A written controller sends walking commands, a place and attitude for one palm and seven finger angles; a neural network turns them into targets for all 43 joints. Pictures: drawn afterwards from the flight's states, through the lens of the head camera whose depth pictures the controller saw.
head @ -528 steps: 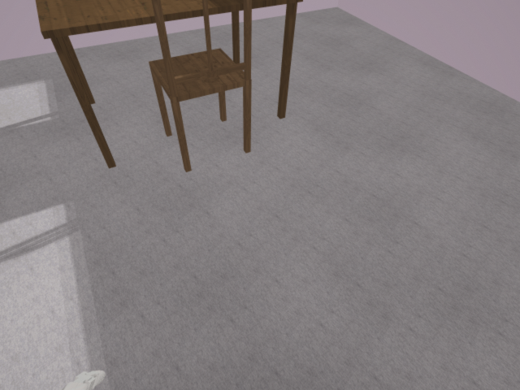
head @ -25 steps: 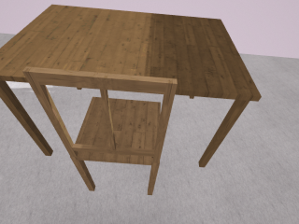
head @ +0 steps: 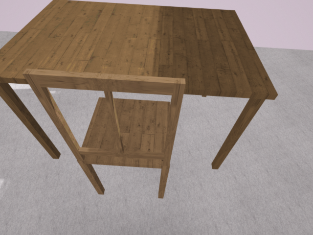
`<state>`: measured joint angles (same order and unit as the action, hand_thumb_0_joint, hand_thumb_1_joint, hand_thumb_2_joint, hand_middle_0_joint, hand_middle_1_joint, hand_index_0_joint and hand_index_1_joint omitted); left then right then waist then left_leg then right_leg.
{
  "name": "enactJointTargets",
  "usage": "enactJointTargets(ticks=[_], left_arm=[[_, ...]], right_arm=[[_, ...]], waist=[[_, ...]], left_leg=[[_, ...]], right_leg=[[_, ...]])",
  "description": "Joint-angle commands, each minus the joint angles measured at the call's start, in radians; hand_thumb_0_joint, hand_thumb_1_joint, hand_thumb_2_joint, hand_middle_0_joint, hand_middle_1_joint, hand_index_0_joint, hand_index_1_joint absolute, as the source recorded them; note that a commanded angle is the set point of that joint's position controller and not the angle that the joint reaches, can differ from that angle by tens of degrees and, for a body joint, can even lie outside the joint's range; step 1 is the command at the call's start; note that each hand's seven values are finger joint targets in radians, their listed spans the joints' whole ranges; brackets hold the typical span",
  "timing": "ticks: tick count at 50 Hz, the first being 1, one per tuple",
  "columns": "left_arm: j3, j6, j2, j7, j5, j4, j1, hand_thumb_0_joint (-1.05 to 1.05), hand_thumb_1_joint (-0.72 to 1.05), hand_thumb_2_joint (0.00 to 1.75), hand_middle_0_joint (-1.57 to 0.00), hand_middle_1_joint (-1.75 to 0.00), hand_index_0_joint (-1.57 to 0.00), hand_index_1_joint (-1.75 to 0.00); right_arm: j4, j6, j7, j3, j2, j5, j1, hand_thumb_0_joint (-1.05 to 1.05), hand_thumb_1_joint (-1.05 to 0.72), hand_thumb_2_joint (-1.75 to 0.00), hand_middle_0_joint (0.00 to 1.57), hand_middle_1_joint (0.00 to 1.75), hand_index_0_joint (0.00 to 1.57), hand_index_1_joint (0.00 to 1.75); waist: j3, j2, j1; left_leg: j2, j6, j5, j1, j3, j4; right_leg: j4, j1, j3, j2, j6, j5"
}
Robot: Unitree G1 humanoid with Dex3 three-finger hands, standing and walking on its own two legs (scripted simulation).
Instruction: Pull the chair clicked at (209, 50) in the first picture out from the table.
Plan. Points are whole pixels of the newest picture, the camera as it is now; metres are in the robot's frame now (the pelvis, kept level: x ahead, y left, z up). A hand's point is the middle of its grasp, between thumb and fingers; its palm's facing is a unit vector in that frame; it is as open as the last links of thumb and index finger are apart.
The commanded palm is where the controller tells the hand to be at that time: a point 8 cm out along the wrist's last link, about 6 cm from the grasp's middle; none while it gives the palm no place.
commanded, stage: come to a stop and stand still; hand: left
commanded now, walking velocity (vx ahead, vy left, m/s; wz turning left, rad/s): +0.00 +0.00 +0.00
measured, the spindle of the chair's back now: (115, 126) +0.44 +0.16 -0.04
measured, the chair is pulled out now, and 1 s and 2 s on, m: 0.00 0.00 0.00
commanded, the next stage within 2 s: look again from close up in 0.42 s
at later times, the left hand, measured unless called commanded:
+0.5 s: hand out of the picture -0.01 +0.17 -0.16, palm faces -0.03 -0.97 -0.24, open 7.4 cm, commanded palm none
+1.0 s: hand out of the picture +0.03 +0.14 -0.16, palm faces +0.00 -0.97 -0.23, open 7.3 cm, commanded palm none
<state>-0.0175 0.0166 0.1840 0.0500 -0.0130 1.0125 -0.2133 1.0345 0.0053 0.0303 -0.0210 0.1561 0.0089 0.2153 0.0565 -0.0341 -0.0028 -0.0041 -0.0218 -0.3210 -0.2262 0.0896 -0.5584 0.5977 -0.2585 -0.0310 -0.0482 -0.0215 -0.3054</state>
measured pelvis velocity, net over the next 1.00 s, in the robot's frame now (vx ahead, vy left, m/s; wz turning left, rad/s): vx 0.02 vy -0.04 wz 0.00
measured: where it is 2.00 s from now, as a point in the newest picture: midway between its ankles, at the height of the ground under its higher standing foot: outside the picture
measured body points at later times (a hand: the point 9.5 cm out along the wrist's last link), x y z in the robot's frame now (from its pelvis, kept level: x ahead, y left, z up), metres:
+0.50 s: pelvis -0.02 -0.01 +0.01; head +0.01 -0.03 +0.46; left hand -0.01 +0.23 -0.14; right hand -0.02 -0.23 -0.16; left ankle -0.02 +0.11 -0.73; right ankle -0.01 -0.13 -0.73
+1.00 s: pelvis +0.02 -0.04 +0.01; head +0.04 -0.05 +0.46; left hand +0.03 +0.20 -0.14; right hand +0.03 -0.26 -0.16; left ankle -0.02 +0.11 -0.73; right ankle -0.01 -0.13 -0.73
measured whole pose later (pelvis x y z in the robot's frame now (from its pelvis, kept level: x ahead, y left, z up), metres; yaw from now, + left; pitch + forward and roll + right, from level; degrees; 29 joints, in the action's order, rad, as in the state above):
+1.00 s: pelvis +0.02 -0.04 +0.01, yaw +0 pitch +0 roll +1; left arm 0.01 -0.02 0.16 0.03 -0.01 1.12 -0.24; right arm 1.13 -0.02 0.03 0.01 0.17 0.01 0.25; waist 0.04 0.01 0.00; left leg -0.05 0.04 -0.27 -0.13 0.07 -0.41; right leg 0.47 -0.18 -0.05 0.01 -0.04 -0.30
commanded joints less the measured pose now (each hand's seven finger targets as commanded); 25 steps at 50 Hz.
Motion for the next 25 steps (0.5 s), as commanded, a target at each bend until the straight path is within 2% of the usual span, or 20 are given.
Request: enactJointTargets(ticks=[1, 2, 3, 4, 5, 6, 7, 9, 11, 13, 15, 16, 18, 25], left_arm=[[-0.013, -0.044, 0.148, 0.005, -0.003, -0.053, -0.052, 0.00, 0.90, 0.90, -0.20, -0.30, -0.20, -0.30], [-0.007, -0.040, 0.139, -0.001, -0.004, -0.070, -0.029, 0.00, 0.90, 0.90, -0.20, -0.30, -0.20, -0.30], [-0.011, -0.031, 0.129, -0.002, -0.006, -0.070, -0.029, 0.00, 0.90, 0.90, -0.20, -0.30, -0.20, -0.30], [-0.009, -0.024, 0.113, -0.004, -0.005, -0.068, -0.037, 0.00, 0.90, 0.90, -0.20, -0.30, -0.20, -0.30], [-0.006, -0.019, 0.105, -0.006, -0.005, -0.065, -0.050, 0.00, 0.90, 0.90, -0.20, -0.30, -0.20, -0.30], [-0.002, -0.016, 0.102, -0.009, -0.006, -0.065, -0.045, 0.00, 0.90, 0.90, -0.20, -0.30, -0.20, -0.30], [0.000, -0.015, 0.101, -0.014, -0.007, -0.060, -0.041, 0.00, 0.90, 0.90, -0.20, -0.30, -0.20, -0.30], [0.003, -0.015, 0.104, -0.017, -0.007, -0.058, -0.052, 0.00, 0.90, 0.90, -0.20, -0.30, -0.20, -0.30], [0.004, -0.017, 0.108, -0.019, -0.007, -0.052, -0.067, 0.00, 0.90, 0.90, -0.20, -0.30, -0.20, -0.30], [0.003, -0.020, 0.112, -0.022, -0.005, -0.047, -0.076, 0.00, 0.90, 0.90, -0.20, -0.30, -0.20, -0.30], [0.005, -0.024, 0.116, -0.022, -0.005, -0.042, -0.076, 0.00, 0.90, 0.90, -0.20, -0.30, -0.20, -0.30], [0.005, -0.028, 0.114, -0.023, -0.003, -0.037, -0.078, 0.00, 0.90, 0.90, -0.20, -0.30, -0.20, -0.30], [0.007, -0.031, 0.115, -0.024, -0.001, -0.030, -0.079, 0.00, 0.90, 0.90, -0.20, -0.30, -0.20, -0.30], [0.012, -0.044, 0.109, -0.022, 0.005, 0.016, -0.090, 0.00, 0.90, 0.90, -0.20, -0.30, -0.20, -0.30]], right_arm=[[-0.104, -0.016, -0.012, -0.015, 0.074, -0.001, 0.076, 0.00, -0.90, -0.90, 0.20, 0.30, 0.20, 0.30], [-0.111, -0.020, -0.018, -0.011, 0.080, 0.004, 0.099, 0.00, -0.90, -0.90, 0.20, 0.30, 0.20, 0.30], [-0.113, -0.019, -0.019, -0.016, 0.107, 0.006, 0.087, 0.00, -0.90, -0.90, 0.20, 0.30, 0.20, 0.30], [-0.116, -0.020, -0.017, -0.017, 0.131, 0.007, 0.069, 0.00, -0.90, -0.90, 0.20, 0.30, 0.20, 0.30], [-0.127, -0.018, -0.016, -0.016, 0.136, 0.006, 0.047, 0.00, -0.90, -0.90, 0.20, 0.30, 0.20, 0.30], [-0.134, -0.018, -0.017, -0.014, 0.139, 0.005, 0.043, 0.00, -0.90, -0.90, 0.20, 0.30, 0.20, 0.30], [-0.132, -0.018, -0.018, -0.012, 0.129, 0.008, 0.034, 0.00, -0.90, -0.90, 0.20, 0.30, 0.20, 0.30], [-0.131, -0.016, -0.020, -0.011, 0.139, 0.010, 0.043, 0.00, -0.90, -0.90, 0.20, 0.30, 0.20, 0.30], [-0.123, -0.016, -0.021, -0.009, 0.143, 0.011, 0.051, 0.00, -0.90, -0.90, 0.20, 0.30, 0.20, 0.30], [-0.113, -0.019, -0.021, -0.006, 0.143, 0.012, 0.061, 0.00, -0.90, -0.90, 0.20, 0.30, 0.20, 0.30], [-0.099, -0.020, -0.022, -0.001, 0.141, 0.010, 0.071, 0.00, -0.90, -0.90, 0.20, 0.30, 0.20, 0.30], [-0.091, -0.023, -0.021, 0.001, 0.139, 0.010, 0.082, 0.00, -0.90, -0.90, 0.20, 0.30, 0.20, 0.30], [-0.076, -0.025, -0.021, 0.004, 0.134, 0.009, 0.088, 0.00, -0.90, -0.90, 0.20, 0.30, 0.20, 0.30], [-0.011, -0.036, -0.016, 0.016, 0.112, 0.004, 0.116, 0.00, -0.90, -0.90, 0.20, 0.30, 0.20, 0.30]], waist=[[-0.116, 0.062, 0.040], [-0.109, 0.132, 0.037], [-0.094, 0.117, 0.036], [-0.066, 0.115, 0.019], [-0.033, 0.076, 0.004], [0.019, 0.053, 0.008], [0.061, 0.064, 0.002], [0.091, 0.042, 0.006], [0.081, 0.030, 0.005], [0.054, 0.050, 0.004], [0.040, 0.015, 0.006], [0.014, 0.010, 0.008], [0.008, 0.006, 0.009], [-0.036, 0.018, 0.008]], left_leg=[[-0.074, 0.009, 0.160, 0.031, -0.069, 0.016], [-0.075, 0.006, 0.161, 0.050, -0.084, 0.079], [-0.112, -0.010, 0.186, 0.027, -0.123, 0.096], [-0.135, -0.025, 0.192, -0.005, -0.145, 0.122], [-0.135, -0.033, 0.103, -0.041, -0.143, 0.150], [-0.125, -0.031, 0.017, -0.079, -0.154, 0.181], [-0.116, -0.030, -0.031, -0.102, -0.154, 0.213], [-0.106, -0.024, -0.142, -0.119, -0.158, 0.249], [-0.098, -0.022, -0.151, -0.097, -0.147, 0.254], [-0.095, -0.022, -0.141, -0.075, -0.145, 0.263], [-0.091, -0.018, -0.109, -0.055, -0.130, 0.251], [-0.087, -0.018, -0.070, -0.031, -0.125, 0.243], [-0.085, -0.016, -0.043, -0.013, -0.117, 0.237], [-0.087, -0.006, 0.121, 0.044, -0.089, 0.207]], right_leg=[[-0.116, -0.003, 0.157, -0.140, -0.075, 0.290], [-0.103, -0.017, 0.112, -0.109, -0.065, 0.193], [-0.074, -0.019, 0.075, -0.046, -0.036, 0.102], [-0.064, -0.013, 0.044, -0.018, -0.019, 0.047], [-0.091, -0.010, 0.046, -0.015, -0.012, 0.002], [-0.106, -0.025, 0.053, -0.015, -0.011, -0.024], [-0.121, -0.037, 0.058, -0.017, -0.014, -0.034], [-0.144, -0.060, 0.072, -0.019, -0.015, -0.086], [-0.168, -0.070, 0.087, -0.025, -0.013, -0.107], [-0.178, -0.059, 0.090, -0.027, -0.014, -0.103], [-0.196, -0.060, 0.101, -0.037, -0.013, -0.102], [-0.200, -0.051, 0.105, -0.043, -0.014, -0.084], [-0.213, -0.052, 0.107, -0.049, -0.014, -0.078], [-0.208, -0.005, 0.109, -0.060, -0.014, 0.077]])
